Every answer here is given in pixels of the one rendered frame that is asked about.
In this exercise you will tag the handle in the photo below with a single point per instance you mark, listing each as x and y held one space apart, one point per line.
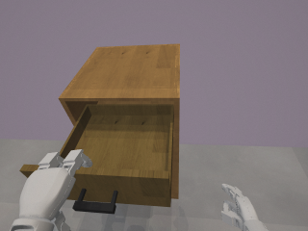
95 207

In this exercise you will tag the right robot forearm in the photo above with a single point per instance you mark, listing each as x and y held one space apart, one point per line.
254 225

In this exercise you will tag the left robot hand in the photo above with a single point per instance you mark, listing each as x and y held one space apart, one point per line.
47 188

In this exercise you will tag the cabinet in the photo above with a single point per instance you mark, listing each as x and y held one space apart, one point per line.
130 75

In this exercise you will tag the drawer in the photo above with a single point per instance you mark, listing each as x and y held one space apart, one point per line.
131 149

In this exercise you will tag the left robot forearm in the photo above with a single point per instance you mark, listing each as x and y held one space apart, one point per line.
32 224

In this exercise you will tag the right robot hand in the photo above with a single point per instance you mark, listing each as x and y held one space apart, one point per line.
237 214

